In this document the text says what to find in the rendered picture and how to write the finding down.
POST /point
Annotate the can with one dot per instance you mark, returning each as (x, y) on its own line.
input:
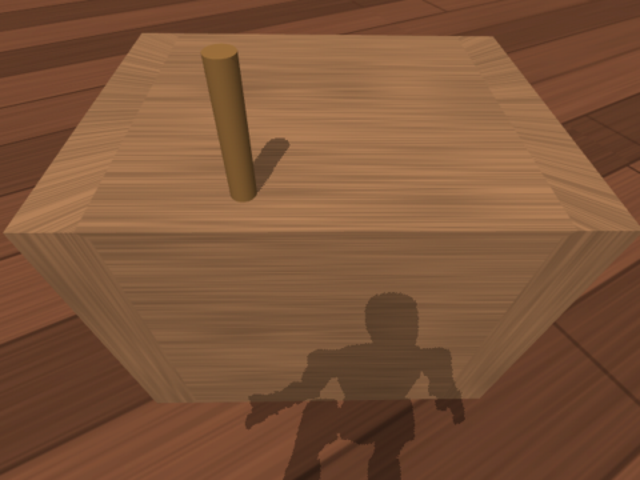
(222, 71)

